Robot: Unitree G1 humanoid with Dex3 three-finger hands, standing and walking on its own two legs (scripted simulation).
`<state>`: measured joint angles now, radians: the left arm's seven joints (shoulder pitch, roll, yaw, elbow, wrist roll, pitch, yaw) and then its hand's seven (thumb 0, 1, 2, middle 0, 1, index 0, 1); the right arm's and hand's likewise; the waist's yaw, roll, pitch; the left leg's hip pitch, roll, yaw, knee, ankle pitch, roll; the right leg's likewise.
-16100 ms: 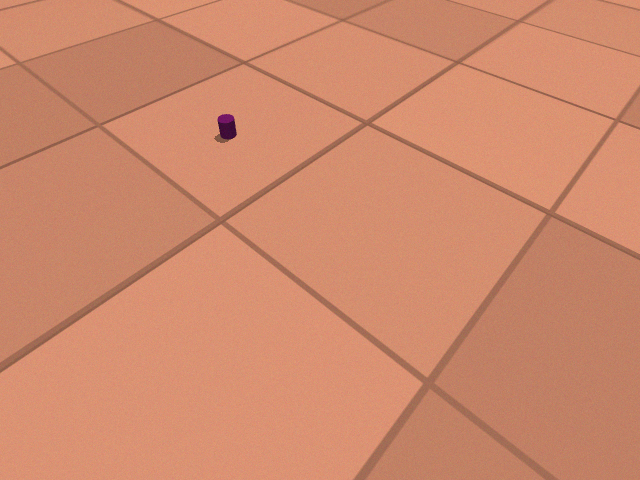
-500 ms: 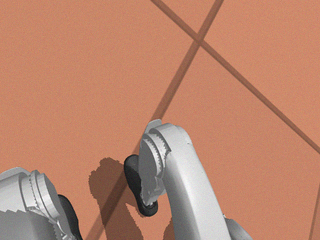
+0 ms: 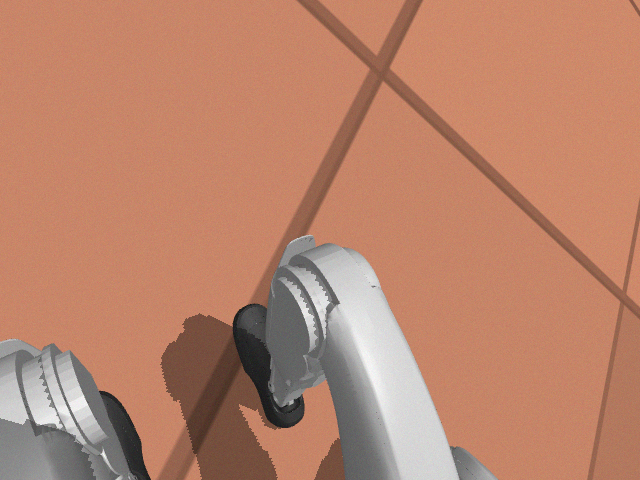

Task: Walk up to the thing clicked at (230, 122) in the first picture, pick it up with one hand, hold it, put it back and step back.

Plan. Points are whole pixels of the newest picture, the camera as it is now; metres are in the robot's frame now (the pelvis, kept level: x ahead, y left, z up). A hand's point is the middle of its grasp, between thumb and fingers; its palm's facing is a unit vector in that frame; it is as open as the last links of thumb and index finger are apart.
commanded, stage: close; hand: left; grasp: from above
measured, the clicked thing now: out of the picture +0.52 +0.30 -0.26
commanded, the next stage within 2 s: settle in 1.20 s
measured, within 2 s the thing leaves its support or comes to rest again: leaves its support in 1.68 s
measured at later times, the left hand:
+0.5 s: hand out of the picture +0.49 +0.30 -0.23, palm faces -0.44 -0.13 -0.89, open 13.0 cm
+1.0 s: hand out of the picture +0.49 +0.30 -0.23, palm faces -0.44 -0.12 -0.89, open 11.7 cm
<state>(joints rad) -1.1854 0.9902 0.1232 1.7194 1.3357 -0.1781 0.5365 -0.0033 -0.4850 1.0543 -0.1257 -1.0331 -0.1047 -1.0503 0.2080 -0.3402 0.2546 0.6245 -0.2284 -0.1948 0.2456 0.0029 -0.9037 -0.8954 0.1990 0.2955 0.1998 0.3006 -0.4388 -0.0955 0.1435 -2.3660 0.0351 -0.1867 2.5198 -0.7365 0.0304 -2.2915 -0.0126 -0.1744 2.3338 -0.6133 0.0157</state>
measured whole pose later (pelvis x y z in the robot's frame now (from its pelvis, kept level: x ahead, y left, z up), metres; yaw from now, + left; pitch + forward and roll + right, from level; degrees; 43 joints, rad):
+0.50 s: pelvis +0.00 +0.00 +0.00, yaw +0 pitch +31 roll -13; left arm -1.19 1.00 0.11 1.72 1.32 -0.17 0.52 0.00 -0.41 1.02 -0.19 -1.07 -0.17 -1.07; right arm 0.19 -0.35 0.28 0.61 -0.23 -0.21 0.25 0.00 -0.91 -0.90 0.20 0.30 0.20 0.30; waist -0.44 -0.10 0.15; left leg -2.36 0.03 -0.19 2.52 -0.73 0.03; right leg -2.28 -0.01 -0.18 2.33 -0.60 0.02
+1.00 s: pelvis -0.01 +0.00 +0.00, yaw -1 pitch +31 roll -14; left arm -1.19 0.99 0.06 1.72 1.29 -0.17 0.52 0.00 -0.23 0.94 -0.35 -1.07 -0.29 -1.05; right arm 0.20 -0.34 0.29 0.61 -0.22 -0.21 0.24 0.00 -0.91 -0.90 0.20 0.30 0.20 0.30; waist -0.43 -0.10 0.14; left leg -2.36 0.03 -0.20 2.51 -0.72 0.03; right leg -2.28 -0.01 -0.18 2.32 -0.59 0.02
